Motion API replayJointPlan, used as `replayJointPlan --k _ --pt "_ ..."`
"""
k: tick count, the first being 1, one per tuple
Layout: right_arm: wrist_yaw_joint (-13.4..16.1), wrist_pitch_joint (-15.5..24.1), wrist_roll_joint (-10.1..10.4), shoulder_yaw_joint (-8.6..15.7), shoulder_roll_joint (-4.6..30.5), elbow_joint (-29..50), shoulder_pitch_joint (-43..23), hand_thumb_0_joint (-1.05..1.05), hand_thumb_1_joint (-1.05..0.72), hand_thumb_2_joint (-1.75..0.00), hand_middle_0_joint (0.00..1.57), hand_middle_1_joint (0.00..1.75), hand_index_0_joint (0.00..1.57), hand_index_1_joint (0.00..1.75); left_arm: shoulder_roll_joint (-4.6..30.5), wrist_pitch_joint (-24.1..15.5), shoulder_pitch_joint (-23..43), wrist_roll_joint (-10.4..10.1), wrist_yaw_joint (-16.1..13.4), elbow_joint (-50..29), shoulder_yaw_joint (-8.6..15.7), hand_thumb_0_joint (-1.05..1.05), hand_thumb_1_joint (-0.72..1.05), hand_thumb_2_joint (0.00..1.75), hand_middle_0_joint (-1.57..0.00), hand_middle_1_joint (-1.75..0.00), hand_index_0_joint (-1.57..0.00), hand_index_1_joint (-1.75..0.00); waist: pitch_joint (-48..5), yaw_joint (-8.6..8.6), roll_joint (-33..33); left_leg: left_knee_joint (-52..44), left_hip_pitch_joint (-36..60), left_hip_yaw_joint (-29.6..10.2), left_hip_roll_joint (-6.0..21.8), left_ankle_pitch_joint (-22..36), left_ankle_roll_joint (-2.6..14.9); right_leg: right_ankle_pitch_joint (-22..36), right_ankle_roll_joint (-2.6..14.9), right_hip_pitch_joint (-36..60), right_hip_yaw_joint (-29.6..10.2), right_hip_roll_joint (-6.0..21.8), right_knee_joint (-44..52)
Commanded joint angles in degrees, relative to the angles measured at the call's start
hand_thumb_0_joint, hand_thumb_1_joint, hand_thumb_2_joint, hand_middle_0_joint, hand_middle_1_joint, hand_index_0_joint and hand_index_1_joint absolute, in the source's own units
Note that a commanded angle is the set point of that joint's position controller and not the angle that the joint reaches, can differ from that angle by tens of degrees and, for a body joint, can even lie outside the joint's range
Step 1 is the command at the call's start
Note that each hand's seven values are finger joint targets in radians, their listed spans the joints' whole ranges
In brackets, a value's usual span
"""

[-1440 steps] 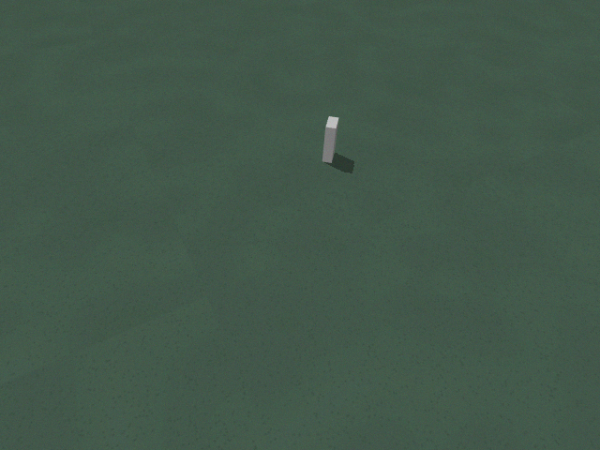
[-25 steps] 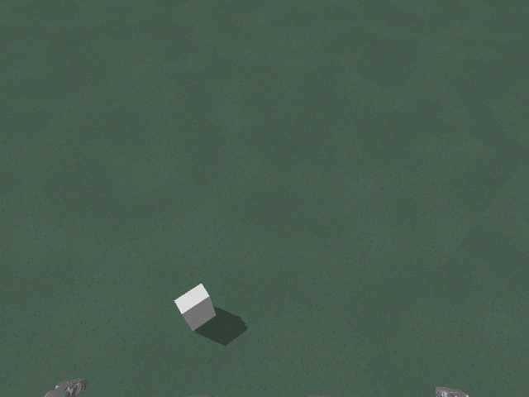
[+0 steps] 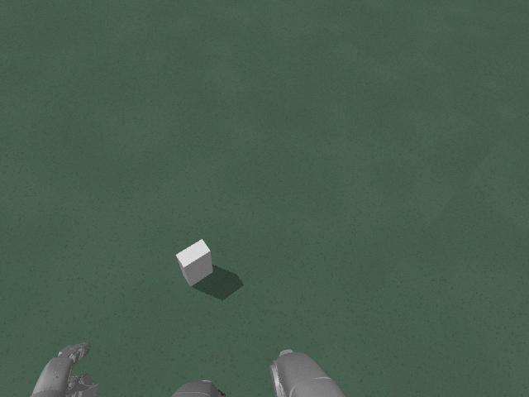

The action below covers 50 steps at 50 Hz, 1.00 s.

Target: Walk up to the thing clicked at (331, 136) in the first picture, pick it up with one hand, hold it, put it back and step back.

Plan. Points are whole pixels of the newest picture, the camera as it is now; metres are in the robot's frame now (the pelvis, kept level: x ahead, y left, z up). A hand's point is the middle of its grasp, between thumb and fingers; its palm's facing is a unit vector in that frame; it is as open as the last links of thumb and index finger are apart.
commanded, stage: step back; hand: left
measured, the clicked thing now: (196, 264) +0.52 +0.18 -0.66
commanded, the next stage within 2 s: none
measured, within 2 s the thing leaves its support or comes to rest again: neither
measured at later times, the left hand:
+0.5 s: hand out of the picture +0.02 +0.26 -0.14, palm faces -0.02 -0.92 -0.38, open 7.4 cm
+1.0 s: hand out of the picture -0.21 +0.25 -0.16, palm faces -0.10 -0.92 -0.39, open 7.4 cm
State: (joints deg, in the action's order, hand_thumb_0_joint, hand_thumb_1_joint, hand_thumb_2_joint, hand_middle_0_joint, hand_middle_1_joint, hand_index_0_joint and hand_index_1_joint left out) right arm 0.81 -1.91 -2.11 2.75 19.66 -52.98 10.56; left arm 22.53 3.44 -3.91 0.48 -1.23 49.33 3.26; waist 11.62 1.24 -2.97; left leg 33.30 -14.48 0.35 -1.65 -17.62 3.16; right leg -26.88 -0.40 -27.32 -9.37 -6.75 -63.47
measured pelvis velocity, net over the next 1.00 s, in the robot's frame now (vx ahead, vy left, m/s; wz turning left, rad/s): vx -0.30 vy -0.02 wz -0.09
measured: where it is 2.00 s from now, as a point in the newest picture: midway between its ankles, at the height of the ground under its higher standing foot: outside the picture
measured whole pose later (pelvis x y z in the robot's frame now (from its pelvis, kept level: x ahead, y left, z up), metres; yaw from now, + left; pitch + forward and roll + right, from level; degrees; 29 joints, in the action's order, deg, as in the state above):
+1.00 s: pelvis -0.30 -0.02 -0.02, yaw -5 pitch -3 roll -2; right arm 1.0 -2.8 -1.6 3.7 23.7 -46.5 6.2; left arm 21.7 3.4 -12.4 2.2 1.4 48.4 4.8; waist 10.2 -1.0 2.2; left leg 43.5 -28.7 -3.2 2.7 -18.6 -0.5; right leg -23.0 -0.3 -14.0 -2.2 -1.9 -39.8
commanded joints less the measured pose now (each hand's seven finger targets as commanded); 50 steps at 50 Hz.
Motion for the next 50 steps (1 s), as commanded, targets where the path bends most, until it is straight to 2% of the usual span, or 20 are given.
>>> replayJointPlan --k 1,6,9,10,11,12,16,22,25,26,27,28,33,38,41,46,47,48,49,50 --pt "1.8 1.7 0.9 4.3 15.4 5.5 1.3 0.00 -0.90 -0.90 0.20 0.30 0.20 0.30 9.4 -1.6 -0.8 0.5 -0.6 -5.8 3.2 0.00 0.90 0.90 -0.20 -0.30 -0.20 -0.30 -14.6 1.21 10.0 -3.6 19.2 -14.1 15.5 42.5 8.13 -1.6 -0.79 -4.1 0.8 2.2 6.6" --pt "1.4 1.2 1.1 4.4 16.5 7.0 -0.7 0.00 -0.90 -0.90 0.20 0.30 0.20 0.30 8.4 -2.0 -4.2 0.8 0.0 -5.1 3.5 0.00 0.90 0.90 -0.20 -0.30 -0.20 -0.30 -16.2 0.13 11.1 -2.3 12.3 -13.8 15.6 32.9 8.28 1.9 1.12 6.9 5.8 4.9 23.8" --pt "0.9 0.8 1.9 3.5 15.3 7.5 -3.8 0.00 -0.90 -0.90 0.20 0.30 0.20 0.30 9.3 -2.9 -9.0 1.6 0.0 -3.1 4.1 0.00 0.90 0.90 -0.20 -0.30 -0.20 -0.30 -16.7 -2.49 6.4 1.2 0.8 -11.5 12.9 19.7 3.78 19.8 3.22 19.8 3.7 6.9 37.8" --pt "0.8 0.8 2.3 2.9 13.6 8.1 -3.7 0.00 -0.90 -0.90 0.20 0.30 0.20 0.30 12.7 -3.3 -9.1 2.1 0.0 -3.6 5.0 0.00 0.90 0.90 -0.20 -0.30 -0.20 -0.30 -17.0 -1.98 -2.0 7.2 -7.4 -9.1 7.5 9.7 0.79 27.1 6.26 23.4 -7.5 14.3 38.3" --pt "1.1 0.5 2.5 2.8 12.3 8.1 -5.2 0.00 -0.90 -0.90 0.20 0.30 0.20 0.30 17.0 -3.0 -5.5 1.2 0.3 -4.8 5.6 0.00 0.90 0.90 -0.20 -0.30 -0.20 -0.30 -13.6 -3.02 -12.8 18.4 -8.3 -2.7 -2.7 -8.2 -2.57 33.6 16.32 15.3 -19.4 25.0 42.4" --pt "1.4 0.1 2.1 3.2 13.5 7.7 -5.2 0.00 -0.90 -0.90 0.20 0.30 0.20 0.30 17.0 -3.4 -4.3 1.5 0.2 -6.8 5.8 0.00 0.90 0.90 -0.20 -0.30 -0.20 -0.30 -11.6 -3.45 -11.1 29.3 -8.5 -6.6 -3.2 -19.4 -3.26 36.8 19.66 11.9 -23.1 28.5 42.3" --pt "1.3 0.4 2.3 2.6 13.9 5.6 0.0 0.00 -0.90 -0.90 0.20 0.30 0.20 0.30 11.9 -2.9 -0.4 1.0 -0.5 -8.6 4.7 0.00 0.90 0.90 -0.20 -0.30 -0.20 -0.30 -10.8 -1.23 -3.9 35.6 -9.5 -8.7 -5.3 -12.7 -3.80 40.3 13.69 12.8 -6.3 19.0 38.2" --pt "1.2 1.0 1.5 2.3 12.2 6.9 0.3 0.00 -0.90 -0.90 0.20 0.30 0.20 0.30 11.6 -1.8 -4.8 1.7 -0.4 -10.1 4.4 0.00 0.90 0.90 -0.20 -0.30 -0.20 -0.30 -14.8 -3.31 -7.8 9.3 -7.7 -2.5 -0.8 -11.6 -4.09 38.7 12.05 23.9 -4.4 18.2 34.2" --pt "0.7 1.6 0.8 3.3 12.1 5.0 4.6 0.00 -0.90 -0.90 0.20 0.30 0.20 0.30 12.3 -0.8 -3.2 0.8 0.3 -10.8 3.9 0.00 0.90 0.90 -0.20 -0.30 -0.20 -0.30 -15.8 -0.42 -5.2 -9.5 2.9 -0.1 -0.5 5.4 -2.61 28.2 7.73 17.2 -2.7 15.3 29.8" --pt "0.6 1.9 -0.2 4.1 14.7 5.7 3.9 0.00 -0.90 -0.90 0.20 0.30 0.20 0.30 10.6 -0.6 -4.8 0.8 0.5 -11.1 3.4 0.00 0.90 0.90 -0.20 -0.30 -0.20 -0.30 -15.5 -1.07 0.1 -11.3 7.1 -9.5 6.0 5.4 -0.35 19.6 4.97 8.6 -1.9 12.3 26.5" --pt "0.2 2.0 -0.5 5.2 21.2 6.7 1.3 0.00 -0.90 -0.90 0.20 0.30 0.20 0.30 8.5 -0.9 -3.5 0.6 0.4 -11.9 3.0 0.00 0.90 0.90 -0.20 -0.30 -0.20 -0.30 -13.0 -0.58 15.3 -15.9 6.5 -27.6 19.7 9.9 6.15 -0.3 1.92 -2.7 4.0 2.0 16.3" --pt "0.0 2.1 -0.1 6.0 24.3 7.7 0.4 0.00 -0.90 -0.90 0.20 0.30 0.20 0.30 11.1 -1.0 1.5 1.4 -0.6 -12.1 4.5 0.00 0.90 0.90 -0.20 -0.30 -0.20 -0.30 -10.9 2.83 17.2 -17.3 -2.9 -33.2 26.8 14.8 13.83 -10.6 0.65 0.6 0.7 1.3 3.7" --pt "1.1 2.8 0.1 3.9 16.5 9.0 -5.6 0.00 -0.90 -0.90 0.20 0.30 0.20 0.30 10.9 -0.5 -8.4 0.4 -0.1 -7.2 5.2 0.00 0.90 0.90 -0.20 -0.30 -0.20 -0.30 -11.0 -3.92 10.2 -9.1 2.5 -14.4 16.0 28.1 8.82 -0.7 0.41 -2.2 -3.0 -0.1 -12.4" --pt "1.5 2.6 0.4 4.4 16.0 9.2 0.8 0.00 -0.90 -0.90 0.20 0.30 0.20 0.30 9.9 -0.7 -6.0 1.1 0.3 -8.8 5.0 0.00 0.90 0.90 -0.20 -0.30 -0.20 -0.30 -13.8 0.55 10.3 -6.4 12.3 -13.7 16.4 29.9 10.73 -2.7 -2.28 -3.1 -0.4 2.0 -0.8" --pt "1.4 2.2 0.1 5.1 17.9 10.3 -0.2 0.00 -0.90 -0.90 0.20 0.30 0.20 0.30 9.5 -0.6 -7.2 1.0 0.7 -8.4 4.5 0.00 0.90 0.90 -0.20 -0.30 -0.20 -0.30 -15.2 0.61 13.7 -7.1 10.1 -14.2 17.7 22.9 10.82 -3.3 -1.76 2.2 2.5 4.5 10.0" --pt "0.8 0.5 0.5 4.8 18.8 11.3 -4.5 0.00 -0.90 -0.90 0.20 0.30 0.20 0.30 9.4 -1.1 -18.4 1.3 1.7 -2.1 5.0 0.00 0.90 0.90 -0.20 -0.30 -0.20 -0.30 -17.2 -4.16 14.4 -4.6 -3.6 -11.2 14.7 8.0 4.86 8.3 2.07 19.9 9.5 5.2 35.8" --pt "0.6 0.3 0.8 4.2 16.6 11.3 -3.3 0.00 -0.90 -0.90 0.20 0.30 0.20 0.30 11.5 -1.4 -17.9 2.1 1.7 -2.5 5.6 0.00 0.90 0.90 -0.20 -0.30 -0.20 -0.30 -15.9 -3.95 8.0 0.4 -10.0 -9.3 10.9 1.3 1.78 5.6 3.57 21.2 2.0 8.8 38.7" --pt "0.7 0.6 1.3 3.3 12.9 12.8 -5.1 0.00 -0.90 -0.90 0.20 0.30 0.20 0.30 17.1 -1.5 -15.2 2.3 1.8 -4.7 7.1 0.00 0.90 0.90 -0.20 -0.30 -0.20 -0.30 -12.5 -4.88 -7.5 11.5 -19.5 -5.1 -1.0 -10.1 -2.33 4.0 9.48 17.7 -16.3 20.4 43.9" --pt "1.9 0.5 1.1 4.1 14.1 12.3 -6.5 0.00 -0.90 -0.90 0.20 0.30 0.20 0.30 22.2 -1.3 -9.0 2.7 1.5 -7.1 7.8 0.00 0.90 0.90 -0.20 -0.30 -0.20 -0.30 -9.7 -5.74 -15.5 26.9 -15.4 -5.2 -2.8 -17.6 -3.86 3.0 17.84 3.2 -25.3 30.6 48.6" --pt "1.9 0.2 1.3 4.5 16.1 11.4 -4.8 0.00 -0.90 -0.90 0.20 0.30 0.20 0.30 20.3 -1.9 -5.2 2.2 1.2 -8.9 7.1 0.00 0.90 0.90 -0.20 -0.30 -0.20 -0.30 -7.5 -3.61 -11.2 34.4 -12.1 -10.5 -1.5 -15.5 -4.04 4.5 17.68 -2.8 -22.7 30.5 48.7"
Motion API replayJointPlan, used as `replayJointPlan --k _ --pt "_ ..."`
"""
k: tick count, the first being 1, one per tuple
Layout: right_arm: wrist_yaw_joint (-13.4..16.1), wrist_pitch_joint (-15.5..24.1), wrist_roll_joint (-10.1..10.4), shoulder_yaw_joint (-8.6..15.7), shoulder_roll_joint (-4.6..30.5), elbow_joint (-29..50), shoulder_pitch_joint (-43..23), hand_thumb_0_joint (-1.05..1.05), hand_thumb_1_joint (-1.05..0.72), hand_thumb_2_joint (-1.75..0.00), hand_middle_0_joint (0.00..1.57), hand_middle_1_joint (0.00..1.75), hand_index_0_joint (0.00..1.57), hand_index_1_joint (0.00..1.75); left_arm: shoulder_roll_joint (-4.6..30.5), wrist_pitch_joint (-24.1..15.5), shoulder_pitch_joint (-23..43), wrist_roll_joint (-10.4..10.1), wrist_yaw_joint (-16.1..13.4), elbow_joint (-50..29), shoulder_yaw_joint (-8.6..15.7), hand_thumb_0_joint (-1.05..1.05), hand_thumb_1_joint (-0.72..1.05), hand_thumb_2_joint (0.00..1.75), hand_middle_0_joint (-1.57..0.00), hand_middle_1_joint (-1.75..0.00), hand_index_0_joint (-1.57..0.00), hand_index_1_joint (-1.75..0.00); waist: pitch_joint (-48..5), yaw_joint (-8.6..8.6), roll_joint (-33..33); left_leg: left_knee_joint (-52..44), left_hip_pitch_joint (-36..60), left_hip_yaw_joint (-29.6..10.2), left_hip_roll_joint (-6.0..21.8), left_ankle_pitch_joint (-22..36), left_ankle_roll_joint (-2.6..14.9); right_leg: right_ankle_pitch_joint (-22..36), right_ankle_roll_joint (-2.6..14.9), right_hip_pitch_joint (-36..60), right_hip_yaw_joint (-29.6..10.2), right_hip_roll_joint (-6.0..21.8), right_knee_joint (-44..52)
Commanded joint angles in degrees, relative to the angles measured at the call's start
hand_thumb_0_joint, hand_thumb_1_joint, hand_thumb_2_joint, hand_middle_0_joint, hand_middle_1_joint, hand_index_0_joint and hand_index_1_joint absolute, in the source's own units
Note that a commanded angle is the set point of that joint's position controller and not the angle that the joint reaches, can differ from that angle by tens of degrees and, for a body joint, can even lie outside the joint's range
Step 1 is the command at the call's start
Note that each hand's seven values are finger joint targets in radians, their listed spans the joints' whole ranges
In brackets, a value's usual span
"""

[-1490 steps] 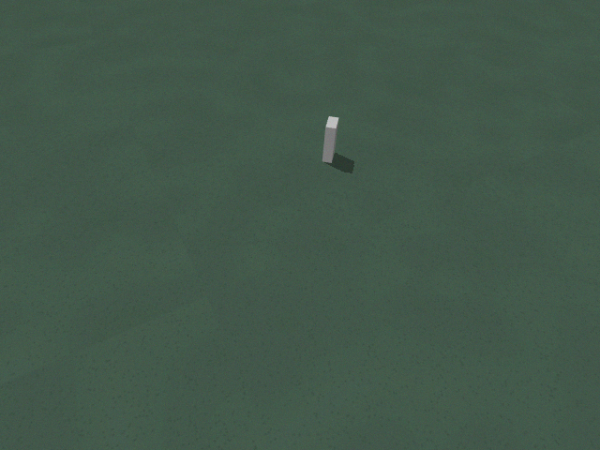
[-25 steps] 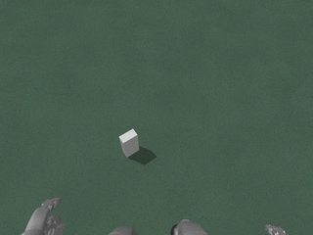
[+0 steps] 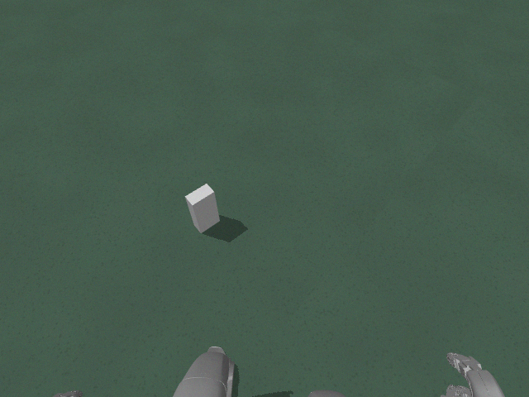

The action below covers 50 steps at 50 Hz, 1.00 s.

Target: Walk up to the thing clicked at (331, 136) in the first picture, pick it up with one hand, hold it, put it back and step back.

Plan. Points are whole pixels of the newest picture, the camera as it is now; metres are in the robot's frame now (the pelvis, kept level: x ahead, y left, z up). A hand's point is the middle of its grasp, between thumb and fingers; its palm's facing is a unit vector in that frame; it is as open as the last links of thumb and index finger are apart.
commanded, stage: step back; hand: left
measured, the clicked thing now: (203, 209) +0.80 +0.27 -0.64
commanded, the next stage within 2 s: stand in 1.70 s
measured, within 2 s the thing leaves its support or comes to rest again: neither
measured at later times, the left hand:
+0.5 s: hand out of the picture -0.06 +0.24 -0.14, palm faces +0.03 -0.93 -0.37, open 7.4 cm
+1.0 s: hand out of the picture -0.22 +0.24 -0.13, palm faces +0.08 -0.91 -0.40, open 7.4 cm
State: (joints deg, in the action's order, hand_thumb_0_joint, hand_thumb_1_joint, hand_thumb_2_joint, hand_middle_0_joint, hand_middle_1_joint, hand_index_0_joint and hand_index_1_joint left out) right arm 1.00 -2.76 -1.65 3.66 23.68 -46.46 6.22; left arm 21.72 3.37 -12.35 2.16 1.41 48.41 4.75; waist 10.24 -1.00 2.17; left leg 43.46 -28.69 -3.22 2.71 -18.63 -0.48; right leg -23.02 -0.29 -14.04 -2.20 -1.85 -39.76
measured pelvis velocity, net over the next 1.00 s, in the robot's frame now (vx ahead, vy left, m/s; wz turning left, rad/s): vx -0.24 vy -0.05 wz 0.10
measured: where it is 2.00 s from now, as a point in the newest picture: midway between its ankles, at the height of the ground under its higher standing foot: outside the picture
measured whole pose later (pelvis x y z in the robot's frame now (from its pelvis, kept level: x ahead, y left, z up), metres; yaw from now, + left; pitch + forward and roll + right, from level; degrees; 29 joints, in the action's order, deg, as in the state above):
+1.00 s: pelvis -0.24 -0.05 +0.02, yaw +5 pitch -3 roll +1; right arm -1.5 1.5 -2.6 3.8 20.7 -55.6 15.9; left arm 24.2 1.0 -14.1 1.5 0.9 56.0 3.6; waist 4.4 -0.6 -2.1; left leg 32.2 -13.6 -0.8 -2.5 -16.1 1.8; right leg -27.0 1.2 -21.0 -2.0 1.6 -51.3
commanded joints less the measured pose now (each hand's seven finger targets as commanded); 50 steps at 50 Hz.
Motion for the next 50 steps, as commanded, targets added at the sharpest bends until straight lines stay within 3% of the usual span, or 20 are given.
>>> replayJointPlan --k 1,3,8,11,12,14,17,20,24,27,28,29,30,33,39,43,44,45,46,50 --pt "1.6 1.2 1.2 3.4 12.1 3.3 2.2 0.00 -0.90 -0.90 0.20 0.30 0.20 0.30 17.6 -2.1 7.8 0.1 -1.9 -8.9 4.2 0.00 0.90 0.90 -0.20 -0.30 -0.20 -0.30 -4.9 1.33 -10.2 26.6 2.5 -7.3 -7.4 -10.1 -0.19 7.2 14.71 -15.6 -20.2 19.7 20.7" --pt "1.3 1.9 1.8 2.5 10.3 1.9 5.9 0.00 -0.90 -0.90 0.20 0.30 0.20 0.30 14.1 -1.9 10.5 0.7 -2.4 -9.0 4.0 0.00 0.90 0.90 -0.20 -0.30 -0.20 -0.30 -6.5 2.84 -10.8 25.6 3.0 -4.1 -9.2 -7.1 -0.03 19.0 11.20 -10.3 -9.7 14.0 14.6" --pt "1.2 2.8 0.6 1.6 8.2 2.6 4.8 0.00 -0.90 -0.90 0.20 0.30 0.20 0.30 13.5 -1.1 3.2 0.7 -2.9 -8.6 3.5 0.00 0.90 0.90 -0.20 -0.30 -0.20 -0.30 -10.4 -1.81 -14.5 0.6 1.9 1.6 -5.7 -10.1 0.05 30.0 10.90 7.7 -9.7 14.7 8.5" --pt "1.2 3.2 0.2 2.1 8.4 -0.2 9.9 0.00 -0.90 -0.90 0.20 0.30 0.20 0.30 12.9 0.0 4.0 -0.7 -2.5 -9.4 2.3 0.00 0.90 0.90 -0.20 -0.30 -0.20 -0.30 -13.5 0.39 -10.6 -20.6 13.5 3.6 -5.0 7.7 1.19 28.1 7.52 5.3 -7.5 12.0 0.2" --pt "1.3 3.4 -0.5 2.9 11.2 0.0 9.0 0.00 -0.90 -0.90 0.20 0.30 0.20 0.30 10.9 0.2 1.9 -0.7 -2.3 -9.4 1.6 0.00 0.90 0.90 -0.20 -0.30 -0.20 -0.30 -14.0 -0.73 -4.6 -21.1 19.4 -7.1 2.6 13.3 3.75 17.7 4.79 -3.7 -5.9 8.7 -3.4" --pt "0.7 3.4 -0.7 5.0 21.2 1.9 6.5 0.00 -0.90 -0.90 0.20 0.30 0.20 0.30 12.0 0.2 8.2 -0.8 -3.1 -10.5 2.5 0.00 0.90 0.90 -0.20 -0.30 -0.20 -0.30 -12.3 3.32 11.1 -25.0 10.3 -31.3 22.2 23.3 18.30 -14.5 0.85 -10.4 -4.0 -0.5 -23.6" --pt "1.8 3.8 -0.7 2.9 15.0 1.9 1.8 0.00 -0.90 -0.90 0.20 0.30 0.20 0.30 11.6 0.7 4.0 -1.8 -2.8 -7.1 2.7 0.00 0.90 0.90 -0.20 -0.30 -0.20 -0.30 -11.7 -1.05 2.7 -18.5 11.4 -14.6 13.5 31.9 14.21 -8.4 1.49 -12.5 -9.6 -2.8 -36.3" --pt "1.6 3.4 -0.8 2.9 13.3 2.9 1.6 0.00 -0.90 -0.90 0.20 0.30 0.20 0.30 11.2 0.6 1.7 -1.1 -2.2 -6.5 3.1 0.00 0.90 0.90 -0.20 -0.30 -0.20 -0.30 -11.5 -0.77 4.4 -17.2 13.6 -11.2 11.5 26.9 13.94 -7.2 -0.12 -12.0 -7.5 -2.2 -30.9" --pt "1.1 2.8 -1.2 3.5 13.8 2.4 4.2 0.00 -0.90 -0.90 0.20 0.30 0.20 0.30 10.9 -1.5 2.5 -0.6 -1.4 -5.4 2.4 0.00 0.90 0.90 -0.20 -0.30 -0.20 -0.30 -14.7 2.31 7.7 -17.7 18.5 -10.9 10.4 5.4 12.30 -8.0 -0.04 -6.5 -0.9 1.0 -3.9" --pt "0.2 1.1 -1.0 3.4 14.4 1.8 3.4 0.00 -0.90 -0.90 0.20 0.30 0.20 0.30 10.4 -2.9 -5.2 -0.1 -1.5 0.5 2.7 0.00 0.90 0.90 -0.20 -0.30 -0.20 -0.30 -13.8 -0.84 6.8 -14.1 8.8 -6.8 7.0 -6.5 8.70 1.5 2.33 6.5 3.7 -1.4 15.9" --pt "0.0 1.0 -0.9 2.5 11.0 1.9 4.9 0.00 -0.90 -0.90 0.20 0.30 0.20 0.30 13.4 -3.3 -6.5 0.7 -1.6 1.2 3.9 0.00 0.90 0.90 -0.20 -0.30 -0.20 -0.30 -12.3 -0.61 -0.5 -6.1 -1.1 -4.1 3.3 -12.0 5.30 -4.4 3.97 10.6 -6.9 2.8 16.9" --pt "0.2 1.4 -0.5 1.5 7.1 4.2 0.6 0.00 -0.90 -0.90 0.20 0.30 0.20 0.30 19.4 -3.4 -4.1 0.9 -1.8 -0.7 5.1 0.00 0.90 0.90 -0.20 -0.30 -0.20 -0.30 -9.0 -3.01 -15.1 3.5 -8.5 -1.6 -5.8 -14.0 1.63 -23.3 9.08 0.8 -29.0 17.1 25.2" --pt "0.8 1.2 -0.6 2.9 10.9 3.5 -2.1 0.00 -0.90 -0.90 0.20 0.30 0.20 0.30 23.5 -3.5 1.8 1.1 -1.9 -2.3 5.6 0.00 0.90 0.90 -0.20 -0.30 -0.20 -0.30 -4.1 -3.42 -14.9 12.8 -2.8 -7.3 -4.1 -13.5 -0.16 -31.4 15.31 -14.9 -37.6 25.8 29.3" --pt "0.2 2.1 0.7 2.6 10.5 -0.9 3.9 0.00 -0.90 -0.90 0.20 0.30 0.20 0.30 16.6 -4.8 8.2 0.6 -2.4 -3.0 4.0 0.00 0.90 0.90 -0.20 -0.30 -0.20 -0.30 -3.0 1.35 -6.3 17.0 -2.6 -6.9 -6.4 -3.8 0.22 -12.2 9.58 -8.7 -17.6 15.4 22.1" --pt "-1.8 3.5 -0.7 2.4 10.3 -2.1 2.5 0.00 -0.90 -0.90 0.20 0.30 0.20 0.30 17.2 -5.5 1.9 0.8 -1.7 -0.2 4.2 0.00 0.90 0.90 -0.20 -0.30 -0.20 -0.30 -3.6 -2.63 -12.5 -0.3 1.6 -1.1 -2.8 -9.0 -0.78 -19.5 10.48 -1.3 -16.8 16.8 22.3" --pt "-1.8 4.8 -0.4 3.4 9.6 -5.9 8.4 0.00 -0.90 -0.90 0.20 0.30 0.20 0.30 14.6 -4.3 2.0 0.2 -1.2 0.3 1.8 0.00 0.90 0.90 -0.20 -0.30 -0.20 -0.30 -7.1 1.11 -8.7 -19.8 22.1 2.7 -5.0 -2.7 1.88 -7.7 7.30 -8.0 -7.6 12.0 12.5" --pt "-1.4 5.3 -0.8 4.3 11.5 -6.8 11.3 0.00 -0.90 -0.90 0.20 0.30 0.20 0.30 11.4 -4.1 0.7 0.1 -1.1 0.2 0.6 0.00 0.90 0.90 -0.20 -0.30 -0.20 -0.30 -9.1 2.57 -0.6 -23.2 30.4 -7.6 0.1 -7.9 3.60 -7.9 5.12 -16.3 -3.3 8.3 3.0" --pt "-1.2 5.4 -1.1 5.2 17.4 -6.7 13.6 0.00 -0.90 -0.90 0.20 0.30 0.20 0.30 9.4 -4.3 4.5 -1.1 -1.1 -1.0 0.1 0.00 0.90 0.90 -0.20 -0.30 -0.20 -0.30 -9.2 4.55 11.0 -31.7 27.4 -31.7 13.6 -29.2 9.97 -10.4 1.74 -24.1 4.5 1.0 -9.2" --pt "-1.4 5.6 -0.7 5.9 19.7 -5.9 13.2 0.00 -0.90 -0.90 0.20 0.30 0.20 0.30 14.7 -4.4 7.6 -0.4 -1.6 -0.6 1.9 0.00 0.90 0.90 -0.20 -0.30 -0.20 -0.30 -4.6 5.19 4.8 -34.0 19.7 -36.6 17.2 -32.6 14.53 -10.2 2.25 -22.9 -2.1 3.7 -14.5" --pt "-0.7 6.4 -0.3 4.1 13.7 -5.1 8.3 0.00 -0.90 -0.90 0.20 0.30 0.20 0.30 13.0 -5.3 1.1 -0.9 -0.8 2.5 1.6 0.00 0.90 0.90 -0.20 -0.30 -0.20 -0.30 -6.2 0.89 4.7 -27.7 19.4 -18.0 10.7 -6.9 11.25 -2.4 1.83 -16.0 -0.9 5.9 -11.8"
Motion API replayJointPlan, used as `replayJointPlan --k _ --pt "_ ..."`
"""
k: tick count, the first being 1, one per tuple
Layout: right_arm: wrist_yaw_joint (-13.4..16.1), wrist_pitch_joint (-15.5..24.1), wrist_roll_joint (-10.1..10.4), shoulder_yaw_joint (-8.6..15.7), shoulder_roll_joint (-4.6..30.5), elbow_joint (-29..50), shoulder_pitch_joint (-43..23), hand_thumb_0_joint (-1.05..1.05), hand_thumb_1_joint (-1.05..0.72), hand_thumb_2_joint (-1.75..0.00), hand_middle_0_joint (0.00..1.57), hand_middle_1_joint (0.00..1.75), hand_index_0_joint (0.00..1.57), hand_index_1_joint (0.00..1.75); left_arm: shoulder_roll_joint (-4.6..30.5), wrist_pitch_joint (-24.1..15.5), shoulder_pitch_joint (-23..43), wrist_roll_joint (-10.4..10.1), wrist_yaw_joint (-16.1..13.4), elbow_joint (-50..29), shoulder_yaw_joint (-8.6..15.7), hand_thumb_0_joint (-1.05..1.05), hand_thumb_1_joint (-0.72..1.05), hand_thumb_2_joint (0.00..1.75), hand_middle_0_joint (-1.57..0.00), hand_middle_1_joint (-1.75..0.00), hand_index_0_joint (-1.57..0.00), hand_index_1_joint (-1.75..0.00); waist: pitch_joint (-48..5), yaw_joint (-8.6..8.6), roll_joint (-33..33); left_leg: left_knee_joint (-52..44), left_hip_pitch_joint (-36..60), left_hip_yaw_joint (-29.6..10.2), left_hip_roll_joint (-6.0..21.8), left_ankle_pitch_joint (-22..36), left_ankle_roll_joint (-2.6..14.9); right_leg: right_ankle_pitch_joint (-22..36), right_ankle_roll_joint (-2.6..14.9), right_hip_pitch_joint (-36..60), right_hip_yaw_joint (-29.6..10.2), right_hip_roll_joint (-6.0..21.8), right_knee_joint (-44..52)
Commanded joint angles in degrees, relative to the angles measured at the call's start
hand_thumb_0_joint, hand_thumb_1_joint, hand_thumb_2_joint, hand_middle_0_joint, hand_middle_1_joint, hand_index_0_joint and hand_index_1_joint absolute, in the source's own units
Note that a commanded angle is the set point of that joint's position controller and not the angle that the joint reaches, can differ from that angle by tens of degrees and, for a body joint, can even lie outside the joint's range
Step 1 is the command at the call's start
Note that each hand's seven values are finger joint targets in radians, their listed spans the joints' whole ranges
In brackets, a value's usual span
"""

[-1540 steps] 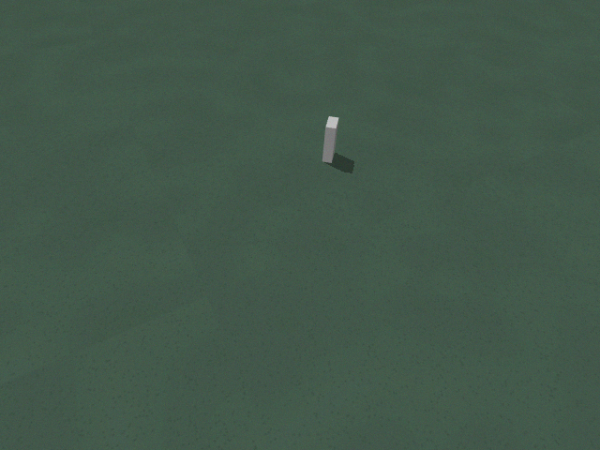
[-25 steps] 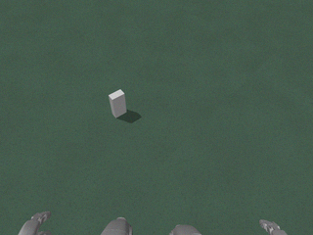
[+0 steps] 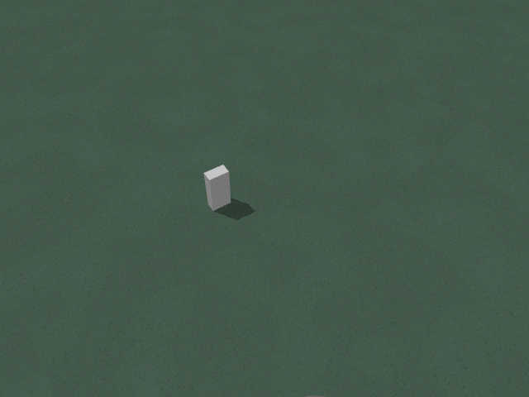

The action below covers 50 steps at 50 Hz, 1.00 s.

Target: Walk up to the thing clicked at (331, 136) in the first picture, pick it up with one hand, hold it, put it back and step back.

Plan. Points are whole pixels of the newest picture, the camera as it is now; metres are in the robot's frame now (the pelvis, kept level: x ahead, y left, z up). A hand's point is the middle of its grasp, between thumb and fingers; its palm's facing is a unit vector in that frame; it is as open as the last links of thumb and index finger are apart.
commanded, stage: step back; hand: left
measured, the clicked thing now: (218, 188) +1.06 +0.22 -0.66
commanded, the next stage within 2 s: stand in 0.70 s
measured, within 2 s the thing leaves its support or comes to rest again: neither
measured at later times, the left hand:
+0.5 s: hand out of the picture +0.15 +0.24 -0.15, palm faces +0.03 -0.94 -0.33, open 7.4 cm
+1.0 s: hand out of the picture +0.13 +0.24 -0.14, palm faces +0.00 -0.94 -0.33, open 7.4 cm
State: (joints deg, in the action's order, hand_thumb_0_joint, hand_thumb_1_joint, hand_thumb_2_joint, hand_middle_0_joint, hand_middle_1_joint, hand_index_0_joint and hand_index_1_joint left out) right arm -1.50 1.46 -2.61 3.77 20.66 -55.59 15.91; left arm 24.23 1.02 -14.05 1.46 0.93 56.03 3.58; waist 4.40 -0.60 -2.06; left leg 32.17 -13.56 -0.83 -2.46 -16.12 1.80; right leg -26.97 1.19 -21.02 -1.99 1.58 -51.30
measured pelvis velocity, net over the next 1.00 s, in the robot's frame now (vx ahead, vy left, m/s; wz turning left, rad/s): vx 0.05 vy -0.01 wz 0.01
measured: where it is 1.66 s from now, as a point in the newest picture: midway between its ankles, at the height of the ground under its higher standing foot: outside the picture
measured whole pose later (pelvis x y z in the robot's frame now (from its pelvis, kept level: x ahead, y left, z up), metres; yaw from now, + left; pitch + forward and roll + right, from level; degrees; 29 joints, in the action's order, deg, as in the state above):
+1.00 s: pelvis +0.05 -0.01 +0.02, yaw +0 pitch -3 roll +0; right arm -0.7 0.9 -0.7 0.9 19.1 -64.5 2.5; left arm 19.8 -1.2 -4.1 0.3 0.4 65.1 -0.2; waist 3.9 -0.7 -0.4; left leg 17.9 -4.2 0.0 -0.2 -10.3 -0.1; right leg -9.0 -1.0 -6.5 0.9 1.6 -18.9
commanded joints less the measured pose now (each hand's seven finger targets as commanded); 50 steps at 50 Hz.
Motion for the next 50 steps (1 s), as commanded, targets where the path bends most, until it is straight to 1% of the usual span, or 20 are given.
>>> replayJointPlan --k 1,4,7,8,9,10,11,13,15,17,18,19,20,21,24,27,33,35,40,50 --pt "1.6 2.0 0.4 3.8 16.2 4.2 -2.7 0.00 -0.90 -0.90 0.20 0.30 0.20 0.30 9.9 -2.9 2.0 -0.1 -0.1 -4.4 2.7 0.00 0.90 0.90 -0.20 -0.30 -0.20 -0.30 -0.5 0.53 10.0 -16.0 1.5 -18.1 14.9 -7.7 9.10 1.4 -0.16 -5.6 0.4 1.9 2.3" --pt "1.7 1.4 0.4 2.9 14.7 4.7 -4.1 0.00 -0.90 -0.90 0.20 0.30 0.20 0.30 8.6 -2.8 3.6 -0.3 0.0 -4.1 2.8 0.00 0.90 0.90 -0.20 -0.30 -0.20 -0.30 -0.9 0.53 11.2 -13.1 -4.9 -13.2 13.2 -2.9 7.74 3.8 -0.38 3.9 2.7 -0.2 11.1" --pt "1.9 0.0 1.4 1.4 11.9 5.2 -7.5 0.00 -0.90 -0.90 0.20 0.30 0.20 0.30 8.2 -3.1 0.9 -0.2 -1.0 -1.8 2.9 0.00 0.90 0.90 -0.20 -0.30 -0.20 -0.30 -2.3 -2.71 7.7 -4.8 -13.1 -9.4 9.8 -5.4 3.52 12.3 0.10 17.7 3.3 -2.2 24.0" --pt "2.1 -0.1 1.7 0.4 9.0 5.3 -6.3 0.00 -0.90 -0.90 0.20 0.30 0.20 0.30 9.9 -3.5 0.4 0.3 -1.4 -1.7 3.5 0.00 0.90 0.90 -0.20 -0.30 -0.20 -0.30 -3.5 -3.17 1.5 1.5 -16.8 -7.8 6.9 -5.8 1.34 10.7 0.84 21.6 -5.1 2.6 27.7" --pt "2.3 -0.3 1.8 0.0 7.6 5.4 -5.5 0.00 -0.90 -0.90 0.20 0.30 0.20 0.30 14.5 -4.1 1.2 0.8 -1.7 -2.4 4.1 0.00 0.90 0.90 -0.20 -0.30 -0.20 -0.30 -3.3 -2.88 -7.5 10.7 -19.1 -5.9 0.7 -11.1 -0.67 -1.3 5.40 16.8 -23.6 14.1 36.0" --pt "2.8 -0.6 1.5 1.2 11.0 3.5 -4.5 0.00 -0.90 -0.90 0.20 0.30 0.20 0.30 16.6 -4.2 5.9 0.7 -1.5 -3.4 4.2 0.00 0.90 0.90 -0.20 -0.30 -0.20 -0.30 -2.0 -1.67 -6.0 17.2 -11.5 -4.7 2.0 -17.6 -1.68 -7.2 11.57 6.3 -28.3 20.8 37.2" --pt "2.8 -0.5 1.4 1.6 12.4 2.0 -2.3 0.00 -0.90 -0.90 0.20 0.30 0.20 0.30 15.0 -4.2 8.2 0.4 -1.4 -4.3 3.9 0.00 0.90 0.90 -0.20 -0.30 -0.20 -0.30 -1.4 -0.22 -3.3 17.7 -9.3 -5.5 3.3 -16.4 -1.82 -4.3 12.41 4.4 -26.2 19.8 35.4" --pt "2.5 -0.3 1.7 1.2 11.2 0.8 -2.5 0.00 -0.90 -0.90 0.20 0.30 0.20 0.30 12.6 -4.5 9.0 0.1 -1.7 -3.9 3.1 0.00 0.90 0.90 -0.20 -0.30 -0.20 -0.30 -1.3 -0.33 -3.3 14.5 -9.6 -5.6 3.6 -13.2 -1.13 3.6 9.06 6.3 -18.4 15.0 33.0" --pt "2.2 0.2 1.5 0.9 10.6 -0.6 -1.7 0.00 -0.90 -0.90 0.20 0.30 0.20 0.30 12.2 -4.3 10.3 0.3 -1.5 -3.5 3.0 0.00 0.90 0.90 -0.20 -0.30 -0.20 -0.30 -3.8 0.05 -7.3 8.5 -5.3 -2.7 4.0 -10.3 -1.25 12.8 7.80 6.3 -13.1 13.4 30.3" --pt "2.3 0.7 1.2 0.8 9.7 -2.2 -0.3 0.00 -0.90 -0.90 0.20 0.30 0.20 0.30 11.3 -3.6 12.4 -0.3 -1.2 -3.6 2.3 0.00 0.90 0.90 -0.20 -0.30 -0.20 -0.30 -5.1 1.84 -6.1 -4.3 2.3 0.2 2.8 -0.9 -1.36 20.7 5.61 4.8 -7.6 10.7 25.8" --pt "2.6 0.9 0.8 1.1 9.9 -2.5 -1.1 0.00 -0.90 -0.90 0.20 0.30 0.20 0.30 9.6 -3.4 12.2 -0.5 -1.2 -3.6 1.5 0.00 0.90 0.90 -0.20 -0.30 -0.20 -0.30 -5.4 1.96 -4.1 -7.9 4.9 -2.0 4.0 5.3 -1.06 24.8 3.95 4.0 -5.7 9.4 23.2" --pt "2.8 1.2 0.4 1.4 11.7 -2.1 -3.1 0.00 -0.90 -0.90 0.20 0.30 0.20 0.30 7.7 -3.3 11.1 -0.9 -1.2 -3.6 0.8 0.00 0.90 0.90 -0.20 -0.30 -0.20 -0.30 -6.4 0.82 1.0 -10.0 6.4 -8.2 9.1 12.7 0.23 26.4 1.77 3.4 -3.5 6.8 20.2" --pt "2.6 1.5 0.9 1.2 13.8 -1.0 -8.2 0.00 -0.90 -0.90 0.20 0.30 0.20 0.30 6.9 -3.1 10.2 -1.8 -1.2 -2.8 0.6 0.00 0.90 0.90 -0.20 -0.30 -0.20 -0.30 -6.8 -1.25 4.8 -10.3 1.5 -13.4 13.3 12.2 2.85 17.7 -0.11 6.4 -0.5 2.3 20.0" --pt "2.3 1.4 1.2 1.2 14.1 -1.1 -10.7 0.00 -0.90 -0.90 0.20 0.30 0.20 0.30 8.0 -3.0 11.0 -1.8 -1.4 -1.4 1.1 0.00 0.90 0.90 -0.20 -0.30 -0.20 -0.30 -5.0 -1.69 5.0 -9.2 -2.5 -12.4 13.5 11.7 3.96 12.7 -0.31 10.1 0.0 1.7 21.3" --pt "2.5 1.3 1.4 0.3 12.1 -2.5 -10.8 0.00 -0.90 -0.90 0.20 0.30 0.20 0.30 8.6 -3.6 11.6 -1.4 -1.4 -0.5 1.0 0.00 0.90 0.90 -0.20 -0.30 -0.20 -0.30 -7.4 -0.66 4.4 -7.4 0.7 -6.4 9.7 19.4 0.58 26.0 0.97 14.5 -1.8 4.5 23.9" --pt "2.7 0.9 1.9 0.2 11.4 -3.4 -10.8 0.00 -0.90 -0.90 0.20 0.30 0.20 0.30 9.2 -3.7 11.1 -1.4 -1.7 0.5 1.0 0.00 0.90 0.90 -0.20 -0.30 -0.20 -0.30 -11.1 -0.29 4.1 -5.5 4.7 -4.1 8.9 25.5 0.10 33.8 1.32 16.6 -1.9 5.8 24.4" --pt "2.5 0.3 1.4 0.1 11.0 -4.4 -13.9 0.00 -0.90 -0.90 0.20 0.30 0.20 0.30 8.5 -3.0 13.7 -1.1 -1.6 1.5 0.5 0.00 0.90 0.90 -0.20 -0.30 -0.20 -0.30 -7.6 -0.23 3.4 -10.7 3.1 -5.2 9.7 15.9 0.20 26.0 0.62 15.3 -1.7 5.4 27.6" --pt "2.3 0.8 2.1 -0.4 11.4 -4.4 -14.5 0.00 -0.90 -0.90 0.20 0.30 0.20 0.30 5.9 -3.0 12.5 -1.6 -1.3 3.4 -0.8 0.00 0.90 0.90 -0.20 -0.30 -0.20 -0.30 -8.9 -0.08 4.6 -13.1 6.8 -6.2 10.5 20.2 0.07 28.7 0.53 15.9 -1.9 5.3 28.9" --pt "2.1 1.1 2.2 -0.4 11.4 -5.3 -14.8 0.00 -0.90 -0.90 0.20 0.30 0.20 0.30 7.1 -3.3 13.1 -1.3 -1.4 4.3 -1.1 0.00 0.90 0.90 -0.20 -0.30 -0.20 -0.30 -9.2 0.32 3.0 -14.5 10.4 -5.0 10.5 24.5 -0.76 32.1 0.01 17.1 -1.7 5.8 31.2" --pt "1.6 0.8 2.3 -0.7 10.6 -6.2 -15.8 0.00 -0.90 -0.90 0.20 0.30 0.20 0.30 7.9 -3.6 12.3 -1.1 -1.3 5.8 -1.5 0.00 0.90 0.90 -0.20 -0.30 -0.20 -0.30 -6.6 0.40 2.5 -17.8 9.1 -4.4 9.9 14.8 -1.13 26.1 -0.38 16.7 -2.6 6.1 35.3"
